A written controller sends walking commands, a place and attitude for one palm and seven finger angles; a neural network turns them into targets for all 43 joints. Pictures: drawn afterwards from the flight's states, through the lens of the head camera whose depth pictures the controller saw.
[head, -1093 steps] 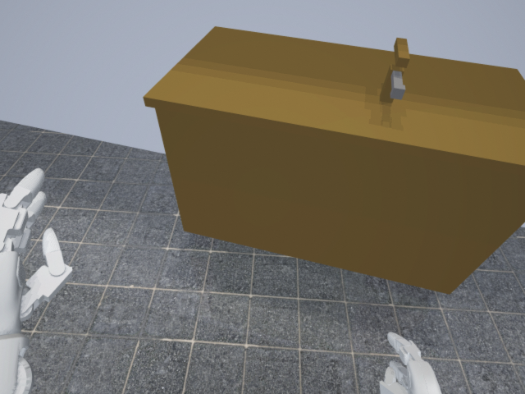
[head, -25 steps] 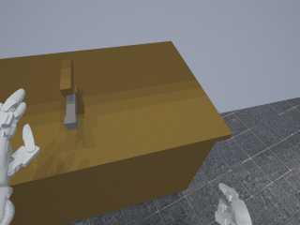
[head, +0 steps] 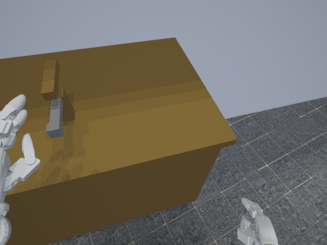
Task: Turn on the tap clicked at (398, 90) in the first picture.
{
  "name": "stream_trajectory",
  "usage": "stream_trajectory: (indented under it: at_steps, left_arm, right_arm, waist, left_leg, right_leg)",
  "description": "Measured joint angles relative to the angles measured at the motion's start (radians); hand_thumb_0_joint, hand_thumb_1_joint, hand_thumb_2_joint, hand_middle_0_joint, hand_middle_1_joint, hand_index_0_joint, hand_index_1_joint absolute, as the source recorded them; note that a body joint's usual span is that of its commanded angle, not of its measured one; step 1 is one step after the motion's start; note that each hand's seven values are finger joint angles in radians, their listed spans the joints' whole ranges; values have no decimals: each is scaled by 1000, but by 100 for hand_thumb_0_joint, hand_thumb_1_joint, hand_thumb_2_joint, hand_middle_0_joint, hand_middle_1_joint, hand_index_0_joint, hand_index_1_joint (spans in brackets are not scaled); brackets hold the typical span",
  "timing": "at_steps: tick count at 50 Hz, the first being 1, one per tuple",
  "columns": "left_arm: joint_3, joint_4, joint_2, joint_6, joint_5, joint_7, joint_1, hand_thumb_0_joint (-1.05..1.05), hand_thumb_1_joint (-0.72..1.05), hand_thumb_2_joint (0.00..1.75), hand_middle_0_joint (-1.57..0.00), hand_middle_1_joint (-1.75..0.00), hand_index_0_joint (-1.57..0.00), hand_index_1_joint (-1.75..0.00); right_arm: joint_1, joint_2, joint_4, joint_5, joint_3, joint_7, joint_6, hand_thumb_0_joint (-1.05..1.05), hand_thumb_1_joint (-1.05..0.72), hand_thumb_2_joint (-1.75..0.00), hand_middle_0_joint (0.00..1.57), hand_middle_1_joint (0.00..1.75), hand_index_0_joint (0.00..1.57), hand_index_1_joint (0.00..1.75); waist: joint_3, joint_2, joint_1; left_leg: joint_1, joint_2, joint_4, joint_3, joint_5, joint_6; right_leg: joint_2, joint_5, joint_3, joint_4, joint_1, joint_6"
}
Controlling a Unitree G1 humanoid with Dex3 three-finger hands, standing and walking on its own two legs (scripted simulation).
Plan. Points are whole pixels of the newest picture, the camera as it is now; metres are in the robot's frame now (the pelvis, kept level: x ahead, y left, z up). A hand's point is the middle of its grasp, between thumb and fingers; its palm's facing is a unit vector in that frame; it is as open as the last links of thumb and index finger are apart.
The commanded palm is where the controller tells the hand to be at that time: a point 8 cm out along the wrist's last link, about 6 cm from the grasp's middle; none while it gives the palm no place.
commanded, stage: shuffle to correct the standing spot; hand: left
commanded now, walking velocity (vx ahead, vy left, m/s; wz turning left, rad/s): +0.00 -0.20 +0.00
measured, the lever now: (55, 129) +0.34 +0.29 +0.08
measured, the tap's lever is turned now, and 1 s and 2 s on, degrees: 0 0 0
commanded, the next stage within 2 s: none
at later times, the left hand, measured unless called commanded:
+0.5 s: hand (53, 161) +0.22 +0.22 +0.16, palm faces +0.32 -0.85 -0.41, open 7.5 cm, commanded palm +0.16 +0.26 +0.18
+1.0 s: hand (43, 164) +0.22 +0.23 +0.16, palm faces +0.34 -0.85 -0.40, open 7.5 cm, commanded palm +0.16 +0.27 +0.18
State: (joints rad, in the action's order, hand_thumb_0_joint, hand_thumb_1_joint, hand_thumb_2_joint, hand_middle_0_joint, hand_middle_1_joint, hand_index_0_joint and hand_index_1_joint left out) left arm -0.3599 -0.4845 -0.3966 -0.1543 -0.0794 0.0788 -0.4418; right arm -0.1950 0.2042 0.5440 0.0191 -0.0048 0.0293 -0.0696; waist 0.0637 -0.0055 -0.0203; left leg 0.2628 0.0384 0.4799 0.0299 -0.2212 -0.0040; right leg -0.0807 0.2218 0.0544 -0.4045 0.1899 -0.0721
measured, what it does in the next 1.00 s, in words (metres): stands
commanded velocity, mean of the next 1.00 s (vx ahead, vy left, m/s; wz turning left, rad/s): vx -0.02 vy -0.20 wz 0.00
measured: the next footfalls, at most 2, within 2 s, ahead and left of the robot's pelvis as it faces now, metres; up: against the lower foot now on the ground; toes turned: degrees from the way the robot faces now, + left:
none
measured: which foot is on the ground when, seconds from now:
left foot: down 0.00-1.00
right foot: down 0.00-1.00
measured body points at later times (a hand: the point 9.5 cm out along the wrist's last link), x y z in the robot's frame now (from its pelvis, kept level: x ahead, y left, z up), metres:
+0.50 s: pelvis +0.00 -0.02 -0.01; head +0.03 -0.01 +0.44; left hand +0.20 +0.26 +0.18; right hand +0.17 -0.26 -0.09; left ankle +0.02 +0.12 -0.74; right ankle +0.00 -0.07 -0.74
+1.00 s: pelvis +0.00 -0.01 -0.01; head +0.03 +0.00 +0.44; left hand +0.19 +0.28 +0.18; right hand +0.17 -0.25 -0.09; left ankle +0.02 +0.12 -0.74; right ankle +0.00 -0.07 -0.74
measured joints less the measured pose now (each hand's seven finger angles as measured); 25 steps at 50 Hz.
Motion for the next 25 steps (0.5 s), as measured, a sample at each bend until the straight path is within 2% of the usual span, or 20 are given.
stream_trajectory:
  at_steps: [9,17,25]
  left_arm:
    - [-2,-22,-1,14,-14,6,-13,2,89,90,-21,-30,-21,-30]
    - [-17,-28,-12,12,-14,4,-16,2,89,90,-21,-30,-21,-30]
    - [-17,-47,-13,15,-11,2,-20,2,89,90,-21,-30,-21,-30]
  right_arm:
    - [-12,23,13,5,-23,8,8,2,-90,-90,20,30,20,30]
    - [-25,18,15,0,-24,9,19,2,-90,-90,20,30,20,30]
    - [-25,3,9,-2,-13,2,19,2,-90,-90,20,30,20,30]
  waist:
    - [-20,-1,19]
    - [-20,16,24]
    - [-7,23,20]
  left_leg:
    - [35,28,78,-15,-43,-17]
    - [31,32,90,-17,-53,-26]
    - [34,31,94,-16,-55,-29]
  right_leg:
    - [-27,41,14,-68,30,-31]
    - [-30,60,16,-95,33,-33]
    - [-28,62,16,-101,37,-32]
